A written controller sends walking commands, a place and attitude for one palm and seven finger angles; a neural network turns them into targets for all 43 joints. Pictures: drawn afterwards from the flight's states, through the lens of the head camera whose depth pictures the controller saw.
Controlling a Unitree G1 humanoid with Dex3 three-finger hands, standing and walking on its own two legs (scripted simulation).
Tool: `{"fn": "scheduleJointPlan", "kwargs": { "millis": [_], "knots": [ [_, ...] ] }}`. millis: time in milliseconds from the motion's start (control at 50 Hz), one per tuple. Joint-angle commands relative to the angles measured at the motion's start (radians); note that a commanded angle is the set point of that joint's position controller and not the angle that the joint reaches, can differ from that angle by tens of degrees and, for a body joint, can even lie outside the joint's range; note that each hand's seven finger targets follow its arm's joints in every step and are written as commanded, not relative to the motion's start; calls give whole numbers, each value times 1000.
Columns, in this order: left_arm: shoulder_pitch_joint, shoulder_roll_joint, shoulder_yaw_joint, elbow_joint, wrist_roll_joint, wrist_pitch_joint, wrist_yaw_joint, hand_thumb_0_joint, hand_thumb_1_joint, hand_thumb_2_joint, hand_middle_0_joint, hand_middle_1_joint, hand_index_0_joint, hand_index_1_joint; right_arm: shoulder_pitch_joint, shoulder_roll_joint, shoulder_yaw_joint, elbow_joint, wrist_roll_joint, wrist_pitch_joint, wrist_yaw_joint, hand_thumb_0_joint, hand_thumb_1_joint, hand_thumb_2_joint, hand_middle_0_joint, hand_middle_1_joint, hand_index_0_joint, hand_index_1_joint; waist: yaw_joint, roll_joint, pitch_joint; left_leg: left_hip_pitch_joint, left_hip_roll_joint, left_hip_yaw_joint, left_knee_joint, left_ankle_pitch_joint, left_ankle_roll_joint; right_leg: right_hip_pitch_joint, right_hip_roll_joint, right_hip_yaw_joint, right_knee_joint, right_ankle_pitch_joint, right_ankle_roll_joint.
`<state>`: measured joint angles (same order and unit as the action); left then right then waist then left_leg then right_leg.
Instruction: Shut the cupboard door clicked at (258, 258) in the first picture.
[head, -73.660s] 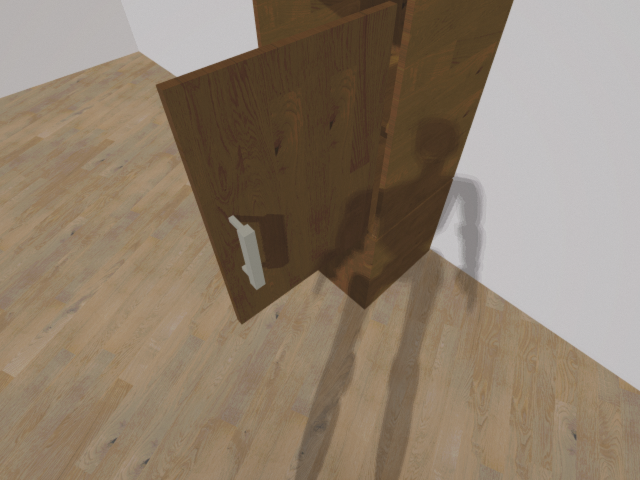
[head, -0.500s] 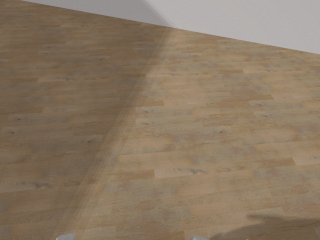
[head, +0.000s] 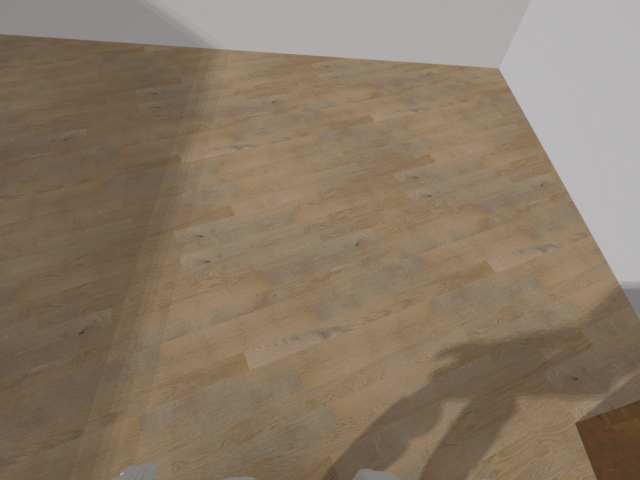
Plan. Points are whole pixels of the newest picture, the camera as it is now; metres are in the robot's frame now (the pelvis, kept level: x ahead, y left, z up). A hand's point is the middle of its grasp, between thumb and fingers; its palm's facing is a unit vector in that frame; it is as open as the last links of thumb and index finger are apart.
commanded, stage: turn to face it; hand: left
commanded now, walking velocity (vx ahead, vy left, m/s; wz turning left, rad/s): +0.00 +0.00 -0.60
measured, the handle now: out of the picture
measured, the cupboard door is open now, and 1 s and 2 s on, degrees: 15 15 15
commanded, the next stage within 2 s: take the last steps up to it in 2.00 s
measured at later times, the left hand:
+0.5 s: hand (222, 459) +0.16 +0.14 -0.15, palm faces -0.29 -0.93 -0.24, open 7.4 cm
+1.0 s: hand (277, 396) +0.25 +0.07 -0.15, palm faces -0.57 -0.78 -0.26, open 7.4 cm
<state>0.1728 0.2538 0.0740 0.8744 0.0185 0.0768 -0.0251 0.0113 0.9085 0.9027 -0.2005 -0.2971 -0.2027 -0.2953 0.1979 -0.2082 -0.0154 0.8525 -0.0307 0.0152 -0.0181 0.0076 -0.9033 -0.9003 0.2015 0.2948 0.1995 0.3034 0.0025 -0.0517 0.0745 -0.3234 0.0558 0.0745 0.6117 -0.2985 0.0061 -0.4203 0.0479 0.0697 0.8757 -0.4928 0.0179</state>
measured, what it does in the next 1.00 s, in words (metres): steps on the spot, turning right: right foot, then left foot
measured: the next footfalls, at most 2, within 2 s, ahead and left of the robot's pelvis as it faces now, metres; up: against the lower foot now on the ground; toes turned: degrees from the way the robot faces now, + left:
right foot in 0.30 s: +0.02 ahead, -0.15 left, +0.00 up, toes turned -16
left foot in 0.64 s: +0.12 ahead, +0.08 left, +0.00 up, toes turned -20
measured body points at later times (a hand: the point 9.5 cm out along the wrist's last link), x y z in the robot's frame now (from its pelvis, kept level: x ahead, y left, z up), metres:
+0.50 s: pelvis +0.01 -0.03 +0.01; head +0.06 -0.05 +0.45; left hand +0.18 +0.19 -0.13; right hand +0.01 -0.31 -0.13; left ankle +0.04 +0.11 -0.67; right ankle -0.02 -0.14 -0.73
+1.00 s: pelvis +0.02 -0.04 +0.00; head +0.06 -0.07 +0.44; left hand +0.28 +0.11 -0.13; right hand -0.09 -0.28 -0.15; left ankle +0.08 +0.09 -0.73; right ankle -0.05 -0.12 -0.73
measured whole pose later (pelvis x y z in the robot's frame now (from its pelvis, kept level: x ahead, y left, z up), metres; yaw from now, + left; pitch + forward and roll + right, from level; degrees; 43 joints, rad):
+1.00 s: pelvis +0.02 -0.04 +0.00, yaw -36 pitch +0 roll -1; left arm 0.13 0.26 0.07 0.86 0.02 0.06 -0.05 0.01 0.91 0.90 -0.20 -0.30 -0.20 -0.29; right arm 0.25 -0.24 -0.04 0.89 -0.03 0.03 -0.01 0.01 -0.90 -0.90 0.20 0.30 0.20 0.30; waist -0.01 0.02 0.09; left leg -0.25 0.18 0.23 0.64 -0.37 -0.05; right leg -0.29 -0.02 -0.08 0.61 -0.31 0.01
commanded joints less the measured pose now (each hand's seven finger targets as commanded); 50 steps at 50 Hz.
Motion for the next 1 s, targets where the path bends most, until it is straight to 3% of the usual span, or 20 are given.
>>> {"fn": "scheduleJointPlan", "kwargs": {
  "millis": [0, 140, 220, 240, 260, 280, 320, 380, 500, 560, 580, 600, 620, 660, 720, 820, 900, 940, 960, 980],
  "knots": [
    [-41, 88, 35, -99, 0, -21, -17, 0, 900, 900, -200, -300, -200, -300, 15, -212, -49, -74, -5, -23, -28, 0, -900, -900, 200, 300, 200, 300, -3, 243, -84, 172, 298, -187, -285, 397, 134, -138, -74, -51, 276, -1, 38],
    [-94, 41, 16, -112, -2, -21, -22, 0, 900, 900, -200, -300, -200, -300, 89, -228, -71, -19, -1, -13, -18, 0, -900, -900, 200, 300, 200, 300, -49, 259, -124, 259, 300, -18, -192, 560, 121, -7, -56, -156, -46, 32, 25],
    [-6, 68, 22, -90, 1, -32, -16, 0, 900, 900, -200, -300, -200, -300, 44, -241, -84, -21, 6, -4, -7, 0, -900, -900, 200, 300, 200, 300, 4, 228, -123, 144, 288, 44, -66, 401, 50, 213, -36, -187, -352, 245, -6],
    [61, 112, 31, -69, 5, -40, -11, 0, 900, 900, -200, -300, -200, -300, 36, -224, -85, -28, 13, -4, -2, 0, -900, -900, 200, 300, 200, 300, 37, 136, -157, 54, 240, 76, 58, 283, 0, 356, -90, -111, -471, 365, -34],
    [113, 223, 51, -53, 14, -53, 3, 0, 900, 900, -200, -300, -200, -300, 6, -140, -67, -70, 21, -1, 2, 0, -900, -900, 200, 300, 200, 300, 69, -195, -148, -205, 93, 149, 272, -195, -68, 501, -343, 216, -547, 617, -126],
    [154, 266, 54, -39, 0, -52, 14, 0, 900, 900, -200, -300, -200, -300, -47, -144, -56, -100, 18, 12, -4, 0, -900, -900, 200, 300, 200, 300, 95, -210, -131, -283, 38, 29, 458, -365, -79, 417, -454, 322, -540, 789, -225],
    [66, 220, 54, -56, 0, -47, 35, 0, 900, 900, -200, -300, -200, -300, -71, -154, -60, -87, 18, 20, -16, 0, -900, -900, 200, 300, 200, 300, 54, -223, -87, -339, 60, -84, 582, -262, -77, 345, -384, 329, -554, 638, -245],
    [-18, 167, 34, -88, 3, -53, 34, 0, 900, 900, -200, -300, -200, -300, -30, -140, -56, -51, 14, 16, -3, 0, -900, -900, 200, 300, 200, 300, 0, -108, -111, -239, 51, -65, 485, -137, -95, 288, -282, 167, -504, 675, -204],
    [-4, 193, 45, -81, 10, -47, 28, 0, 900, 900, -200, -300, -200, -300, -24, -123, -52, -67, 21, 11, -3, 0, -900, -900, 200, 300, 200, 300, 7, -107, -117, -108, -9, -42, 193, -130, -87, 233, -262, 247, -495, 580, -206],
    [-41, 182, 46, -83, 2, -40, 26, 0, 900, 900, -200, -300, -200, -300, 59, -127, -49, -47, 24, -3, -12, 0, -900, -900, 200, 300, 200, 300, -37, -85, -132, 61, -30, -39, -69, 18, -77, 162, -214, 261, -420, 558, -146],
    [-51, 154, 40, -92, -5, -36, 24, 0, 900, 900, -200, -300, -200, -300, 101, -155, -53, -36, 21, -13, -15, 0, -900, -900, 200, 300, 200, 300, -54, -25, -145, 187, 17, -75, -212, 83, -62, 73, -157, 219, -355, 464, -97],
    [-13, 92, 28, -107, -15, -29, 15, 0, 900, 900, -200, -300, -200, -300, 110, -251, -67, -39, 6, -22, -18, 0, -900, -900, 200, 300, 200, 300, -46, 234, -155, 294, 235, -305, -301, 136, 17, -94, -11, 98, -182, 179, -34],
    [-15, 84, 20, -125, -10, -35, 8, 0, 900, 900, -200, -300, -200, -300, 123, -302, -75, -60, 5, -16, -18, 0, -900, -900, 200, 300, 200, 300, -50, 354, -149, 262, 417, -439, -328, 242, 125, -140, 7, -29, 44, -127, 1],
    [-38, 112, 36, -104, 4, -28, -1, 0, 900, 900, -200, -300, -200, -300, 63, -255, -62, -66, -3, -21, -27, 0, -900, -900, 200, 300, 200, 300, -29, 271, -103, 175, 382, -359, -312, 355, 159, -153, -46, -8, 284, -77, 23],
    [-29, 79, 31, -84, -2, -21, -17, 0, 900, 900, -200, -300, -200, -300, 6, -210, -52, -79, -1, -21, -30, 0, -900, -900, 200, 300, 200, 300, -4, 241, -99, 232, 291, -126, -242, 541, 131, -148, -77, -67, 261, 2, 42],
    [-89, 52, 19, -100, -1, -17, -23, 0, 900, 900, -200, -300, -200, -300, 75, -220, -66, -33, 0, -14, -21, 0, -900, -900, 200, 300, 200, 300, -42, 245, -105, 239, 298, -28, -216, 539, 122, -44, -73, -130, 42, 34, 34],
    [-77, 51, 16, -98, 0, -24, -21, 0, 900, 900, -200, -300, -200, -300, 55, -245, -80, -24, -1, -8, -11, 0, -900, -900, 200, 300, 200, 300, -35, 269, -107, 199, 314, 7, -167, 463, 100, 71, -49, -174, -144, 77, 11],
    [11, 75, 23, -76, 2, -33, -17, 0, 900, 900, -200, -300, -200, -300, 21, -248, -85, -24, 6, -4, -6, 0, -900, -900, 200, 300, 200, 300, 23, 221, -127, 128, 281, 61, -37, 376, 37, 236, -41, -181, -375, 270, -10],
    [87, 144, 34, -51, 7, -46, -9, 0, 900, 900, -200, -300, -200, -300, 23, -216, -83, -35, 16, -4, 1, 0, -900, -900, 200, 300, 200, 300, 55, 62, -171, 14, 217, 107, 131, 240, -21, 403, -137, -59, -484, 425, -50],
    [139, 257, 56, -37, 13, -58, 7, 0, 900, 900, -200, -300, -200, -300, -18, -127, -58, -87, 20, -3, 5, 0, -900, -900, 200, 300, 200, 300, 84, -277, -151, -280, 49, 141, 371, -326, -82, 520, -397, 301, -530, 753, -161]
  ]
}}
